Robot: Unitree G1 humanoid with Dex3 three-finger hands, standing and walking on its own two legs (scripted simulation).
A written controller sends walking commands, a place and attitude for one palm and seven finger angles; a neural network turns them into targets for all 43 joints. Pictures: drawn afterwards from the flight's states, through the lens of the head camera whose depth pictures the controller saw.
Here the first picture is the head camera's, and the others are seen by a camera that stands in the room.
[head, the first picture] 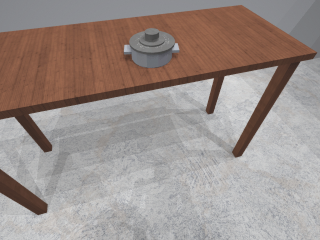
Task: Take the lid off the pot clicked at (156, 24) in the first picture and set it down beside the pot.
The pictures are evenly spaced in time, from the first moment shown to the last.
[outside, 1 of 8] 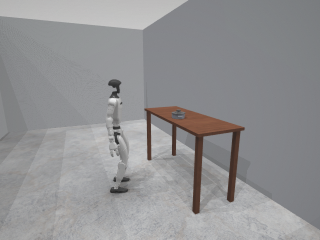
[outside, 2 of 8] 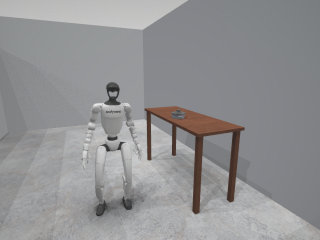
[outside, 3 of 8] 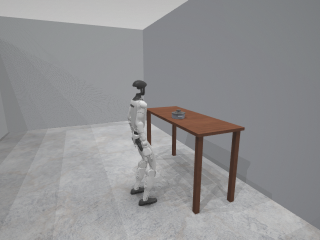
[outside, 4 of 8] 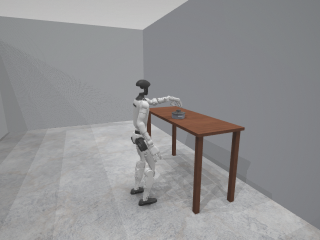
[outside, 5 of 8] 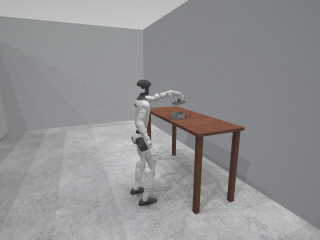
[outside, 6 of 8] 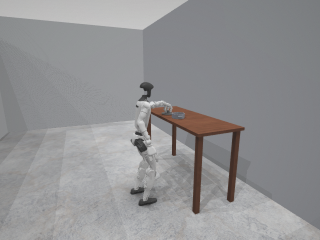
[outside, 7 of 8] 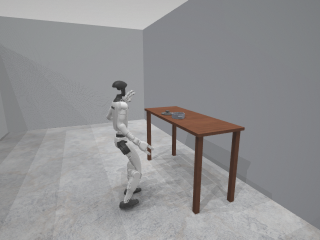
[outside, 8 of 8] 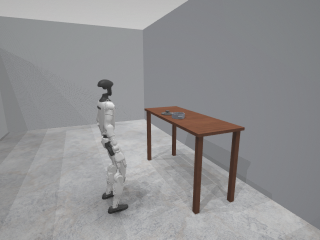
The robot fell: no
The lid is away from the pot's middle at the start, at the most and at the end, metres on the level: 0.00 0.25 0.24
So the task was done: yes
